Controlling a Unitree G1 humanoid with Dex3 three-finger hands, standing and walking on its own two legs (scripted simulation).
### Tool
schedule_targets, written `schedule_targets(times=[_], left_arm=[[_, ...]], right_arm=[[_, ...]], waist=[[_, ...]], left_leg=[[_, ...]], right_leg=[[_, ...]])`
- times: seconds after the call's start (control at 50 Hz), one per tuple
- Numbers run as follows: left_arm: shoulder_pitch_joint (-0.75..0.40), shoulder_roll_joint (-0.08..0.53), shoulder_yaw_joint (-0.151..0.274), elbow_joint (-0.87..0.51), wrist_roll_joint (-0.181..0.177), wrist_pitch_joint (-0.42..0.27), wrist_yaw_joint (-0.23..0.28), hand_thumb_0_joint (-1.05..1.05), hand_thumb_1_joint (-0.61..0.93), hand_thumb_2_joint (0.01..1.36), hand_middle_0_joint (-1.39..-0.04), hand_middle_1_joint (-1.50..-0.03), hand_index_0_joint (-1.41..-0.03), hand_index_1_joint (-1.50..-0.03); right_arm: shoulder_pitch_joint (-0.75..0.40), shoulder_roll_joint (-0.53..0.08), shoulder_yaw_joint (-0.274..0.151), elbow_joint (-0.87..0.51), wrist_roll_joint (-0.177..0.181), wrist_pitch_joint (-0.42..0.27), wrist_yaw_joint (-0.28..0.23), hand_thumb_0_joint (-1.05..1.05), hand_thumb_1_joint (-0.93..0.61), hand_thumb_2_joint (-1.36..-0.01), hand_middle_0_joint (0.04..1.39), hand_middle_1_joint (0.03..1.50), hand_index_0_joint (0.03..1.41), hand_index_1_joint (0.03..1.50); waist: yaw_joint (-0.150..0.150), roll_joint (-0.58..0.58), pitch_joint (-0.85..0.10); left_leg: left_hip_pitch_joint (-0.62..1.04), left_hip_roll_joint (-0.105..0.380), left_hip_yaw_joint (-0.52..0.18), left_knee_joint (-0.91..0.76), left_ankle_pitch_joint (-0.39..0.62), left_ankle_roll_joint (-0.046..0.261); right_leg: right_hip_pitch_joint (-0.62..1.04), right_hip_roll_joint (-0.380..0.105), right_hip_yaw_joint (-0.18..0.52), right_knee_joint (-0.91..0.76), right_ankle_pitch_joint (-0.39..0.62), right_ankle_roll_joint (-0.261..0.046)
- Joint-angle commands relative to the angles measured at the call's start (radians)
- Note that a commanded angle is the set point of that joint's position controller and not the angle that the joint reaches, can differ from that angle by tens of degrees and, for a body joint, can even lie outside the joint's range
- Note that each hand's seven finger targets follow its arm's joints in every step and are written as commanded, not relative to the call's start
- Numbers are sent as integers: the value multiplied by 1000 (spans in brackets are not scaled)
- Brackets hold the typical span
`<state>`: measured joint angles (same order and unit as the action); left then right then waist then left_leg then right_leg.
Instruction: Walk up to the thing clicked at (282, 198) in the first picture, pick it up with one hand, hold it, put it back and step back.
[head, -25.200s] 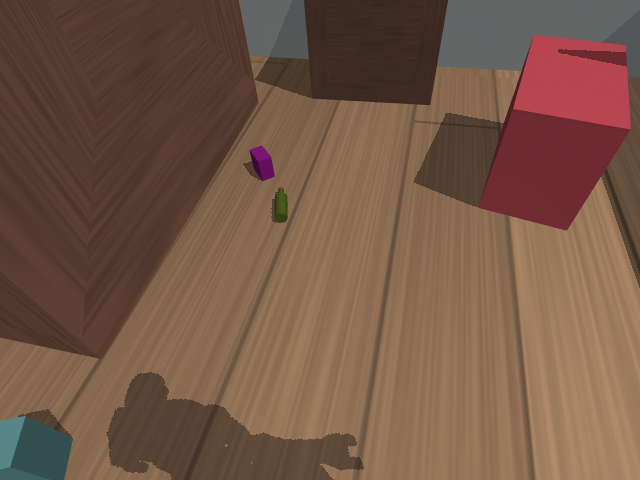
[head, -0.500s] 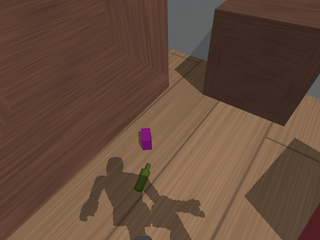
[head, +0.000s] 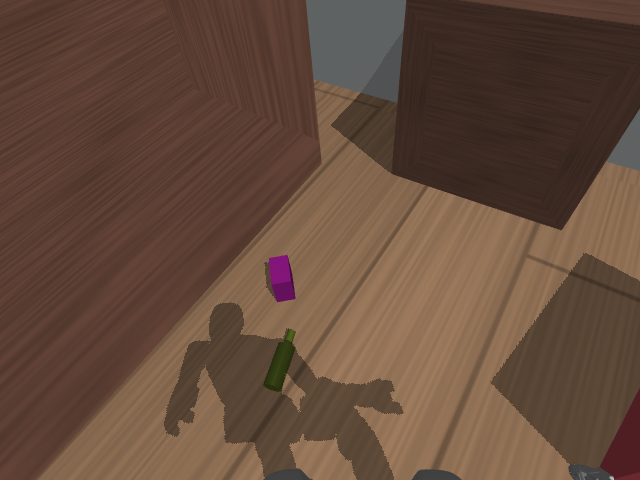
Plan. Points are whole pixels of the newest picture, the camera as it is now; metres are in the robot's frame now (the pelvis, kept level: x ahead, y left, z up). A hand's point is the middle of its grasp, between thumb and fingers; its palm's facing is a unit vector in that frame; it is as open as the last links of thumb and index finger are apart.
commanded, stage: walk up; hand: left
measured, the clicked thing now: (282, 358) +0.55 +0.22 -0.73
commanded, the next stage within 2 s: stand in 1.44 s
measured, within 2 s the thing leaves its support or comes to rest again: neither
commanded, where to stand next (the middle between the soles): +0.12 +0.00 m, yaw +2 degrees
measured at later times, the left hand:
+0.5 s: hand out of the picture +0.11 +0.25 -0.13, palm faces -0.01 -0.95 -0.30, open 7.4 cm
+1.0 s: hand out of the picture +0.09 +0.25 -0.13, palm faces +0.03 -0.95 -0.33, open 7.4 cm
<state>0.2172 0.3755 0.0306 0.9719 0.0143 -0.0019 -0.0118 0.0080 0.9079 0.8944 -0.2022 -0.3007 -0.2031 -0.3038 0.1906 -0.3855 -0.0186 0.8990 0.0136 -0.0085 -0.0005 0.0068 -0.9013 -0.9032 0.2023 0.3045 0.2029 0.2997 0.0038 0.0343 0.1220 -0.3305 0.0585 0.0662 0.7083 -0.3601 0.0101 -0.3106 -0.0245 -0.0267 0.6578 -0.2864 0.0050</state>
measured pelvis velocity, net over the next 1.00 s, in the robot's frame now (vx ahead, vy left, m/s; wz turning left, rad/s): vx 0.03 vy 0.00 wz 0.02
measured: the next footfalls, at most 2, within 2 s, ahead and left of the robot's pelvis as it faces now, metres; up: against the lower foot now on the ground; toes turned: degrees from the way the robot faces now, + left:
none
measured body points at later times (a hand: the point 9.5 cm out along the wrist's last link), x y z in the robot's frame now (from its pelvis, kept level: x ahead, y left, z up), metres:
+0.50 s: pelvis +0.02 +0.00 +0.02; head +0.03 +0.01 +0.47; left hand +0.11 +0.29 -0.11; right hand +0.08 -0.31 -0.10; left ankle +0.04 +0.12 -0.72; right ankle +0.04 -0.13 -0.72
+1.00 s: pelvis +0.03 +0.00 +0.03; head +0.04 +0.00 +0.48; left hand +0.09 +0.30 -0.11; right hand +0.13 -0.29 -0.10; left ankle +0.04 +0.12 -0.72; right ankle +0.04 -0.13 -0.72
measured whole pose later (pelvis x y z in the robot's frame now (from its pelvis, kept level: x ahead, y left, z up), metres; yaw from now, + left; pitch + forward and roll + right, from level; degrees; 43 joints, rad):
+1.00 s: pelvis +0.03 +0.00 +0.03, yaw +1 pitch -2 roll +0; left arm 0.10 0.34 0.01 1.17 0.01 0.00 -0.02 0.01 0.91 0.89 -0.20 -0.30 -0.20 -0.30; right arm 0.07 -0.34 0.00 1.15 0.00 -0.02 0.01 0.01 -0.90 -0.90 0.20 0.30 0.20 0.30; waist 0.01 0.01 0.04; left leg -0.14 0.02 0.04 0.34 -0.16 0.00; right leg -0.12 -0.04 -0.05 0.32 -0.16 0.02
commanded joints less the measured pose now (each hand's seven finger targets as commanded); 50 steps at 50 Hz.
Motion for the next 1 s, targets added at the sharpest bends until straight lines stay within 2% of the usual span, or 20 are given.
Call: schedule_targets(times=[0.0, 0.02, 0.04, 0.06, 0.08, 0.1, 0.14, 0.2, 0.26, 0.34, 0.4, 0.44, 0.52, 0.64, 0.7, 0.98], left_arm=[[-100, 241, 37, -73, -5, -26, 11, 0, 900, 900, -200, -300, -200, -300], [-118, 230, 33, -66, -7, -28, 13, 0, 900, 900, -200, -300, -200, -300], [-115, 218, 30, -58, -8, -29, 12, 0, 900, 900, -200, -300, -200, -300], [-118, 213, 29, -47, -10, -29, 10, 0, 900, 900, -200, -300, -200, -300], [-107, 214, 28, -37, -11, -27, 8, 0, 900, 900, -200, -300, -200, -300], [-112, 212, 27, -33, -10, -25, 6, 0, 900, 900, -200, -300, -200, -300], [-140, 207, 27, -14, -10, -23, 6, 0, 900, 900, -200, -300, -200, -300], [-152, 199, 24, 12, -15, -20, 4, 0, 900, 900, -200, -300, -200, -300], [-161, 194, 23, 35, -13, -24, 3, 0, 900, 900, -200, -300, -200, -300], [-165, 187, 17, 60, -16, -22, 0, 0, 900, 900, -200, -300, -200, -300], [-166, 181, 15, 80, -16, -22, 0, 0, 900, 900, -200, -300, -200, -300], [-180, 185, 18, 87, -15, -23, 2, 0, 900, 900, -200, -300, -200, -300], [-187, 181, 15, 102, -16, -20, 3, 0, 900, 900, -200, -300, -200, -300], [-189, 175, 11, 124, -14, -17, 3, 0, 900, 900, -200, -300, -200, -300], [-184, 176, 11, 128, -11, -20, 3, 0, 900, 900, -200, -300, -200, -300], [-168, 172, 17, 136, -5, -24, 10, 0, 900, 900, -200, -300, -200, -300]], right_arm=[[27, -203, -50, 3, -1, -29, -11, 0, -900, -900, 200, 300, 200, 300], [12, -208, -51, 19, 0, -32, -7, 0, -900, -900, 200, 300, 200, 300], [1, -206, -48, 30, -2, -35, -5, 0, -900, -900, 200, 300, 200, 300], [-8, -203, -42, 39, -8, -37, -4, 0, -900, -900, 200, 300, 200, 300], [-28, -206, -35, 42, -11, -39, -3, 0, -900, -900, 200, 300, 200, 300], [-38, -205, -31, 52, -14, -40, -1, 0, -900, -900, 200, 300, 200, 300], [-58, -202, -27, 83, -15, -38, 4, 0, -900, -900, 200, 300, 200, 300], [-77, -203, -19, 112, -22, -42, 6, 0, -900, -900, 200, 300, 200, 300], [-87, -197, -14, 138, -22, -50, 5, 0, -900, -900, 200, 300, 200, 300], [-103, -203, -14, 160, -24, -54, 1, 0, -900, -900, 200, 300, 200, 300], [-118, -200, -14, 170, -22, -55, -1, 0, -900, -900, 200, 300, 200, 300], [-112, -196, -15, 175, -19, -53, -3, 0, -900, -900, 200, 300, 200, 300], [-124, -195, -17, 185, -20, -47, -6, 0, -900, -900, 200, 300, 200, 300], [-139, -195, -20, 195, -22, -40, -7, 0, -900, -900, 200, 300, 200, 300], [-148, -194, -21, 196, -22, -39, -5, 0, -900, -900, 200, 300, 200, 300], [-168, -175, -23, 201, -20, -33, -5, 0, -900, -900, 200, 300, 200, 300]], waist=[[-36, -172, -84], [-36, -181, -98], [-26, -176, -123], [-19, -171, -139], [-4, -158, -149], [-2, -162, -144], [-1, -136, -94], [7, -69, -67], [11, -44, -104], [13, 13, -125], [14, 9, -167], [3, -9, -185], [0, -8, -177], [-6, -20, -135], [-6, -39, -142], [-3, -46, -162]], left_leg=[[162, 9, -71, -146, -10, 25], [153, 28, -86, -173, 86, 30], [159, 44, -108, -205, 128, 36], [149, 56, -127, -238, 125, 39], [148, 56, -131, -252, 101, 41], [129, 58, -135, -265, 53, 39], [106, 50, -130, -304, 36, 26], [77, 67, -157, -372, 24, 23], [90, 76, -155, -391, 108, 22], [95, 84, -162, -434, 102, 18], [141, 90, -151, -420, 209, 19], [164, 89, -135, -404, 276, 17], [181, 90, -129, -404, 292, 13], [173, 89, -143, -434, 227, 13], [187, 86, -139, -436, 224, 14], [225, 81, -127, -433, 299, 6]], right_leg=[[-124, -191, 225, -275, 19, -132], [-82, -156, 181, -261, 20, -93], [-46, -135, 165, -248, 36, -75], [-15, -119, 157, -242, 33, -65], [2, -117, 160, -254, -4, -64], [12, -121, 165, -283, -61, -60], [9, -123, 170, -321, -139, -58], [39, -101, 140, -321, -103, -52], [118, -102, 130, -329, 2, -53], [168, -98, 102, -323, 79, -45], [197, -101, 93, -331, 160, -37], [207, -106, 91, -338, 200, -36], [196, -108, 86, -349, 202, -32], [169, -102, 83, -376, 140, -28], [172, -105, 85, -388, 158, -23], [195, -111, 73, -398, 206, -15]])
